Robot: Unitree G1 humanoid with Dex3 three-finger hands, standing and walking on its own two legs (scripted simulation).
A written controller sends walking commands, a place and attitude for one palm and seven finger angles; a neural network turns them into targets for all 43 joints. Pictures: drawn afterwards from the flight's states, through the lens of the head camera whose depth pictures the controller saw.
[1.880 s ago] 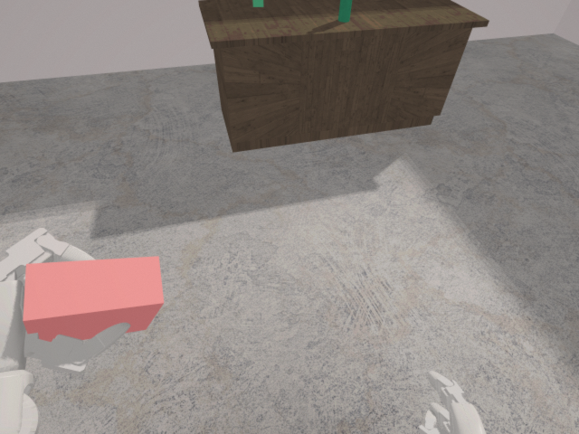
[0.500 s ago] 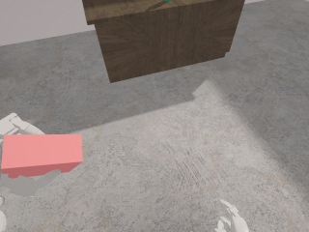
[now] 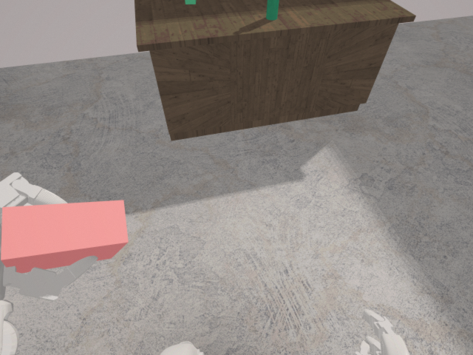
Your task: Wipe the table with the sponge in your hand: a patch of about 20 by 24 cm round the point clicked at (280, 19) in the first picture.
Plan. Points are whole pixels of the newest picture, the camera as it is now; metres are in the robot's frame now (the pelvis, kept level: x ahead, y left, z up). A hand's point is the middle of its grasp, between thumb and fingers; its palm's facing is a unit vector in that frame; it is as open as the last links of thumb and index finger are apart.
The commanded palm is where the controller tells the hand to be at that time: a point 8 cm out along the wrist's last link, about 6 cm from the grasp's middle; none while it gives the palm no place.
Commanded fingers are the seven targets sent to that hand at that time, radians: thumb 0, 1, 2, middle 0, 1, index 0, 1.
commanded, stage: walk to a spot facing it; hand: left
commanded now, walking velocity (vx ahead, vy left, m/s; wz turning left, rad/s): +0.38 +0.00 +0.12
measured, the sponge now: (84, 235) +0.22 +0.21 +0.16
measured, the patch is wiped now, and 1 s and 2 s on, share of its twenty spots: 0.00 0.00 0.00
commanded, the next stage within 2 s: none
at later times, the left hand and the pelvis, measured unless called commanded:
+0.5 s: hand (134, 156) +0.36 +0.19 +0.16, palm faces +0.47 -0.77 -0.43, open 9.6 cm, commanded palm +0.29 +0.23 +0.18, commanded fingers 0.00 0.10 1.30 -1.20 -1.60 -1.20 -1.60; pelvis +0.15 -0.06 -0.02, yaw +3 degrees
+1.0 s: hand (153, 93) +0.49 +0.19 +0.18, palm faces +0.46 -0.78 -0.42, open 9.6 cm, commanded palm +0.43 +0.23 +0.18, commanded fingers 0.00 0.10 1.30 -1.20 -1.60 -1.20 -1.60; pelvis +0.30 -0.06 +0.00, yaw +5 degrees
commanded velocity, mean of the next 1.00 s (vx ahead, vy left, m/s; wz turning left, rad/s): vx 0.38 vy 0.00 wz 0.15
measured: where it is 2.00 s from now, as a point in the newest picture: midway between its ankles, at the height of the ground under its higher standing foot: (264, 270)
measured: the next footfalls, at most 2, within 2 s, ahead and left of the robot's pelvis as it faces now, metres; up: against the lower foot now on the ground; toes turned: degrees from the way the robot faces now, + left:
left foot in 0.06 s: +0.13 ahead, +0.13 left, +0.00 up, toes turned +12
right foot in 0.42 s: +0.23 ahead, -0.18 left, +0.00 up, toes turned -10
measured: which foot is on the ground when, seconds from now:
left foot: up 0.00-0.04, down 0.06-0.42, up 0.44-0.74, down 0.76-1.00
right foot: down 0.00-0.06, up 0.08-0.40, down 0.42-0.76, up 0.78-1.00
